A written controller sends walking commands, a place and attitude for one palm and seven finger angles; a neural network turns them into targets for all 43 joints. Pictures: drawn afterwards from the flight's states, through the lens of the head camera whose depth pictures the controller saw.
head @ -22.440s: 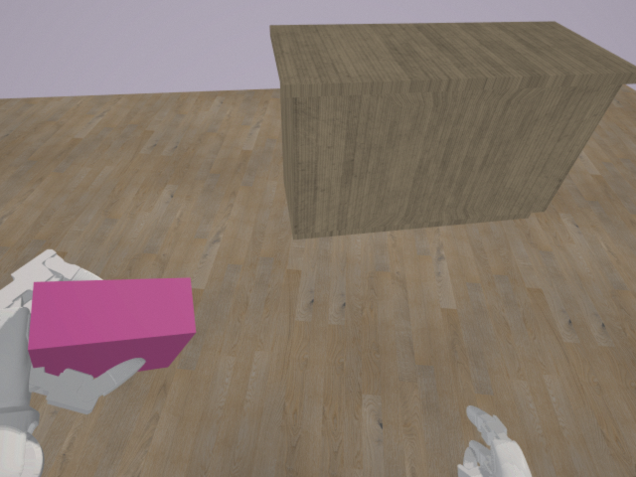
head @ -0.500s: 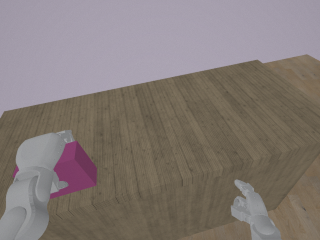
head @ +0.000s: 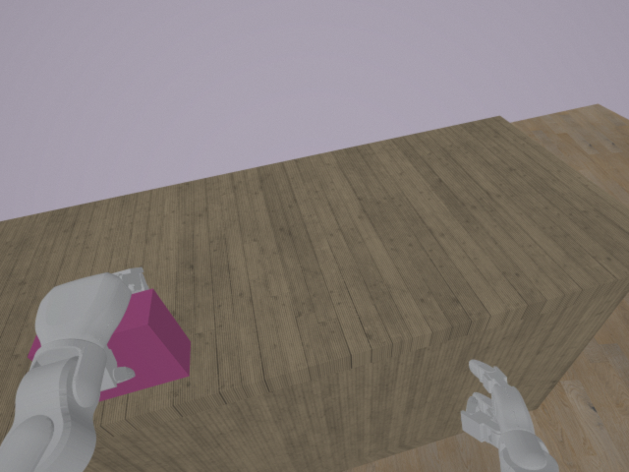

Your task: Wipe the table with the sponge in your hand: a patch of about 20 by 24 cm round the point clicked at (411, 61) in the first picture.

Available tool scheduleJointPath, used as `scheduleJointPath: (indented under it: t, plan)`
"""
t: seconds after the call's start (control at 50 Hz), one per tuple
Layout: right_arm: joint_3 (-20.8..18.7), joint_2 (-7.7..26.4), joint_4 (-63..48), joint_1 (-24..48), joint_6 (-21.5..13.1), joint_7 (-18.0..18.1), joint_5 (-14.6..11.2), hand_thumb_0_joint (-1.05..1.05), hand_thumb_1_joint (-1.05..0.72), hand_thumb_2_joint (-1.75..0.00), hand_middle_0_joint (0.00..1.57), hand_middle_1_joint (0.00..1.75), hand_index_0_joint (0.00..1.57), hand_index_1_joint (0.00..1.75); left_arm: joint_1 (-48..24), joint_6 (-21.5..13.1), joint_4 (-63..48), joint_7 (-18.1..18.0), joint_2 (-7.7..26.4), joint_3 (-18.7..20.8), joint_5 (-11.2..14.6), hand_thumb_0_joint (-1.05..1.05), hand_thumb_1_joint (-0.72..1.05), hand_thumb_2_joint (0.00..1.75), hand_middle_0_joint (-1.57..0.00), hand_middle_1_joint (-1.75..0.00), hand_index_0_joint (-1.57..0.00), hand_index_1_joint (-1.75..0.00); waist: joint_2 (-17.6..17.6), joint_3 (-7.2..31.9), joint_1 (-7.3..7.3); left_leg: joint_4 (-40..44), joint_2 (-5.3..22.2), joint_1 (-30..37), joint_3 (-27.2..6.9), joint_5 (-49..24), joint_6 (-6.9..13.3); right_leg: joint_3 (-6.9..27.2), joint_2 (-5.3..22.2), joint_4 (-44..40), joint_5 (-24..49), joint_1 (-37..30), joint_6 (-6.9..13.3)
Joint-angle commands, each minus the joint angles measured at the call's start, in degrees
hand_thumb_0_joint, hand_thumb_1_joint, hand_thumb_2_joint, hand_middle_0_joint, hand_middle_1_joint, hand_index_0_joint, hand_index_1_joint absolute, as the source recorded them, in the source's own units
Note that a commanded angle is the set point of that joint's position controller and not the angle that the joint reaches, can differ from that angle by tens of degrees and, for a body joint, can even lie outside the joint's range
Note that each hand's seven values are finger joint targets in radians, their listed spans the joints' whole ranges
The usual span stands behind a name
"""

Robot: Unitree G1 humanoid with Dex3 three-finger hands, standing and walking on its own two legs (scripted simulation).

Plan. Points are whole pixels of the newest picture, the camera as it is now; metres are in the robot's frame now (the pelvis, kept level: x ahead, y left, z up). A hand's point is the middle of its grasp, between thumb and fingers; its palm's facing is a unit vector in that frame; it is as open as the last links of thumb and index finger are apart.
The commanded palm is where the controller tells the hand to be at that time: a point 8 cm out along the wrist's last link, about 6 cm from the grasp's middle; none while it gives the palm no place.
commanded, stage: move the sponge above the wiping area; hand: left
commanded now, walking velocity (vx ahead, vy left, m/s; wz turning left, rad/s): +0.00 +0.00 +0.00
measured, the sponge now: (127, 356) +0.21 +0.29 +0.05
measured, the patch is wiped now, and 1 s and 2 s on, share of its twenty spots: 0.00 0.00 0.00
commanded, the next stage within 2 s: none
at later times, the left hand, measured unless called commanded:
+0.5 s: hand (108, 332) +0.21 +0.29 +0.10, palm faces +0.00 -0.08 -1.00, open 9.8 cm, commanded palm +0.19 +0.29 +0.18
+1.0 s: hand (110, 337) +0.21 +0.29 +0.10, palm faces +0.00 -0.10 -0.99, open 9.8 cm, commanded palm +0.19 +0.29 +0.18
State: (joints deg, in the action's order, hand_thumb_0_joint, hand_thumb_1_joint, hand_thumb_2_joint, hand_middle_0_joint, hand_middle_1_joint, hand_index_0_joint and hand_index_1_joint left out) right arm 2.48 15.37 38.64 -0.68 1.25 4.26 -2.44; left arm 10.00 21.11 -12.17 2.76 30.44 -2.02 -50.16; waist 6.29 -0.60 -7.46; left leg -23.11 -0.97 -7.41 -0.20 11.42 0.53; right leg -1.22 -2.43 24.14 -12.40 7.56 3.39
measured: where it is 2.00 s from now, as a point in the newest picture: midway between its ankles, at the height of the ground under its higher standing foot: outside the picture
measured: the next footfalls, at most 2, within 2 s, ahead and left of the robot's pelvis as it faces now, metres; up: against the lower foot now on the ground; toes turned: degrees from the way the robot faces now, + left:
none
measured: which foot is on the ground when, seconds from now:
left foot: down 0.00-1.00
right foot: down 0.00-1.00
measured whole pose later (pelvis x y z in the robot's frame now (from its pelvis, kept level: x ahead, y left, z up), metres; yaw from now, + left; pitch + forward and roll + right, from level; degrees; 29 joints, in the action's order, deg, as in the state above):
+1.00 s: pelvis +0.01 +0.01 +0.00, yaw +1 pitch -4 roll +0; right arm 2.2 15.7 37.9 -1.5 0.9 4.4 -2.5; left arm 12.5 20.1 -15.5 3.7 30.6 -2.1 -49.6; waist 6.1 -0.6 -8.0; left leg -23.6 -1.6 -7.6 -0.7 12.1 1.1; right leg -1.5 -1.9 24.0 -12.9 7.2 2.8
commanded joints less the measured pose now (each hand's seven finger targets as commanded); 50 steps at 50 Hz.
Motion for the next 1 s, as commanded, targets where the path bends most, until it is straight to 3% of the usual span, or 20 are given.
scheduleJointPath:
  t: [0.0,0.14,0.16,0.24,0.26,0.3,0.34,0.36,0.44,0.46,0.54,0.56,0.64,0.66,0.74,0.76,0.78,0.86,0.94,0.98]
  plan:
    - [-1.7,4.7,-9.9,12.5,-4.1,0.4,0.5,0.0,-0.9,-0.9,0.2,0.3,0.2,0.3,-15.5,-2.4,-10.6,-3.8,13.0,9.1,-2.7,0.0,0.1,1.3,-1.2,-1.6,-1.2,-1.6,-2.7,9.5,0.3,1.5,-0.9,3.3,-4.8,-8.8,1.6,8.8,1.9,-6.0,3.5,0.2,1.3]
    - [-1.6,4.6,-10.6,15.0,-4.1,-0.3,0.4,0.0,-0.9,-0.9,0.2,0.3,0.2,0.3,-13.4,-1.2,-14.7,-5.8,15.0,11.8,-2.6,0.0,0.1,1.3,-1.2,-1.6,-1.2,-1.6,0.1,11.6,-1.35,1.9,-1.1,3.8,-5.3,-11.9,1.4,10.4,1.7,-4.9,7.3,-2.9,2.2]
    - [-1.9,4.3,-10.6,13.9,-3.9,-0.5,0.5,0.0,-0.9,-0.9,0.2,0.3,0.2,0.3,-11.3,-0.7,-13.8,-5.6,12.2,10.0,-2.2,0.0,0.1,1.3,-1.2,-1.6,-1.2,-1.6,-1.1,11.9,-0.89,1.3,-0.8,3.5,-4.5,-13.0,1.6,8.6,2.0,-4.3,9.1,-3.3,1.7]
    - [-1.4,5.0,-10.7,15.6,-2.8,-1.0,0.1,0.0,-0.9,-0.9,0.2,0.3,0.2,0.3,-10.0,2.0,-14.1,-4.9,15.3,12.5,-1.7,0.0,0.1,1.3,-1.2,-1.6,-1.2,-1.6,-2.2,9.5,-1.11,1.7,-1.1,2.2,-5.1,-11.8,1.4,10.7,1.9,-4.7,8.6,-2.6,1.8]
    - [-1.4,4.5,-11.2,15.0,-2.7,-1.0,0.0,0.0,-0.9,-0.9,0.2,0.3,0.2,0.3,-9.0,2.7,-13.2,-4.3,11.3,8.9,-1.2,0.0,0.1,1.3,-1.2,-1.6,-1.2,-1.6,-2.2,9.4,-0.49,1.7,-1.0,1.7,-4.6,-11.4,1.6,8.5,2.1,-4.5,8.0,-2.6,1.3]
    - [-1.3,5.1,-10.6,14.3,-2.2,-0.7,-0.1,0.0,-0.9,-0.9,0.2,0.3,0.2,0.3,-10.0,3.3,-10.6,-3.4,13.4,9.9,-1.3,0.0,0.1,1.3,-1.2,-1.6,-1.2,-1.6,-4.6,8.0,-0.02,1.5,-0.9,1.3,-4.6,-10.1,1.6,9.2,2.3,-5.3,6.6,-1.2,0.8]
    - [-1.0,5.2,-10.9,15.6,-2.4,-0.2,-0.3,0.0,-0.9,-0.9,0.2,0.3,0.2,0.3,-12.0,2.8,-12.7,-2.7,15.9,11.5,-1.1,0.0,0.1,1.3,-1.2,-1.6,-1.2,-1.6,-3.7,8.5,-0.05,1.3,-1.2,2.1,-4.8,-8.9,1.8,10.9,1.9,-5.7,5.1,-0.9,1.2]
    - [-0.9,4.7,-11.3,14.8,-2.5,0.0,-0.2,0.0,-0.9,-0.9,0.2,0.3,0.2,0.3,-12.9,2.3,-12.3,-2.1,12.2,7.7,-1.1,0.0,0.1,1.3,-1.2,-1.6,-1.2,-1.6,-3.1,8.5,0.73,1.2,-1.1,2.1,-4.3,-8.5,2.1,8.8,2.2,-5.6,4.3,-0.4,0.8]
    - [-0.8,4.7,-10.9,14.8,-3.8,0.9,-0.1,0.0,-0.9,-0.9,0.2,0.3,0.2,0.3,-18.6,-1.0,-13.7,-1.8,15.4,9.4,-1.8,0.0,0.1,1.3,-1.2,-1.6,-1.2,-1.6,-1.7,9.0,0.78,1.2,-1.2,4.0,-4.9,-7.4,2.1,10.4,1.8,-6.5,2.3,0.9,1.3]
    - [-1.1,4.3,-11.0,13.4,-4.2,1.1,0.1,0.0,-0.9,-0.9,0.2,0.3,0.2,0.3,-17.7,-1.8,-12.7,-1.8,12.7,7.5,-1.6,0.0,0.1,1.3,-1.2,-1.6,-1.2,-1.6,-1.8,9.5,1.01,0.9,-1.1,3.8,-4.6,-7.9,2.3,8.4,2.0,-6.2,2.6,0.4,1.0]
    - [-1.1,4.6,-10.2,14.1,-4.6,1.2,0.1,0.0,-0.9,-0.9,0.2,0.3,0.2,0.3,-21.6,-3.2,-12.6,-3.3,16.8,11.2,-2.7,0.0,0.1,1.3,-1.2,-1.6,-1.2,-1.6,0.4,10.4,0.28,1.9,-1.2,4.4,-5.2,-8.2,1.7,10.1,1.6,-6.4,2.5,-0.3,1.8]
    - [-1.3,4.2,-10.4,13.2,-4.7,1.1,0.4,0.0,-0.9,-0.9,0.2,0.3,0.2,0.3,-19.1,-3.1,-11.5,-3.6,14.5,10.1,-2.3,0.0,0.1,1.3,-1.2,-1.6,-1.2,-1.6,0.5,11.5,-0.15,1.7,-1.2,4.1,-4.8,-9.4,1.9,8.3,2.0,-5.9,3.9,-1.7,1.6]
    - [-1.4,5.0,-10.0,14.4,-3.8,0.2,0.3,0.0,-0.9,-0.9,0.2,0.3,0.2,0.3,-14.3,-1.1,-10.7,-4.5,19.0,15.8,-1.6,0.0,0.1,1.3,-1.2,-1.6,-1.2,-1.6,-0.8,12.2,-1.51,1.9,-1.2,3.0,-5.1,-12.5,1.3,10.0,2.0,-4.7,8.8,-4.3,2.0]
    - [-1.3,4.7,-10.6,14.1,-3.6,-0.2,0.3,0.0,-0.9,-0.9,0.2,0.3,0.2,0.3,-12.5,-0.3,-10.8,-4.1,15.3,12.9,-1.1,0.0,0.1,1.3,-1.2,-1.6,-1.2,-1.6,-1.2,12.0,-1.08,1.7,-1.0,2.1,-4.6,-13.2,1.4,8.2,2.4,-4.1,10.3,-4.7,1.5]
    - [-1.2,5.5,-10.9,15.6,-2.5,-0.9,-0.2,0.0,-0.9,-0.9,0.2,0.3,0.2,0.3,-8.3,2.8,-11.7,-2.6,16.1,13.7,-0.1,0.0,0.1,1.3,-1.2,-1.6,-1.2,-1.6,-2.2,9.7,-0.97,1.6,-0.9,1.3,-4.8,-12.6,1.3,9.6,2.2,-4.1,10.6,-3.2,1.4]
    - [-1.1,5.0,-11.7,14.5,-2.4,-0.9,-0.3,0.0,-0.9,-0.9,0.2,0.3,0.2,0.3,-7.7,3.1,-12.0,-1.8,11.9,9.7,0.6,0.0,0.1,1.3,-1.2,-1.6,-1.2,-1.6,-3.1,9.6,-0.08,1.5,-0.7,0.7,-4.4,-11.6,1.6,7.5,2.6,-4.0,9.5,-3.0,0.8]
    - [-1.2,5.4,-11.3,13.7,-2.4,-0.9,-0.4,0.0,-0.9,-0.9,0.2,0.3,0.2,0.3,-7.4,2.9,-11.5,-1.4,14.3,11.7,0.3,0.0,0.1,1.3,-1.2,-1.6,-1.2,-1.6,-4.8,9.2,-0.08,1.3,-0.7,0.6,-4.9,-11.6,1.6,8.1,2.5,-4.1,9.4,-2.3,0.7]
    - [-0.9,4.6,-12.3,13.7,-3.2,-0.3,-0.1,0.0,-0.9,-0.9,0.2,0.3,0.2,0.3,-10.9,0.3,-16.6,-0.7,12.3,8.3,-0.4,0.0,0.1,1.3,-1.2,-1.6,-1.2,-1.6,-2.2,10.1,0.54,1.1,-0.6,2.5,-5.2,-9.9,2.1,7.3,2.2,-4.5,5.7,-0.7,0.7]
    - [-1.2,4.5,-11.6,13.5,-4.4,0.5,0.1,0.0,-0.9,-0.9,0.2,0.3,0.2,0.3,-16.1,-3.2,-19.2,-2.9,15.6,10.9,-1.8,0.0,0.1,1.3,-1.2,-1.6,-1.2,-1.6,-1.0,9.9,0.4,1.8,-0.3,4.3,-6.0,-8.4,2.0,9.2,1.4,-5.6,2.9,0.3,1.5]
    - [-1.4,4.2,-10.7,11.9,-4.6,0.7,0.5,0.0,-0.9,-0.9,0.2,0.3,0.2,0.3,-16.9,-3.5,-16.3,-4.3,14.0,9.7,-3.3,0.0,0.1,1.3,-1.2,-1.6,-1.2,-1.6,0.1,11.0,0.26,1.9,-0.4,4.6,-5.8,-10.0,1.5,7.9,1.6,-5.5,3.7,-0.1,1.6]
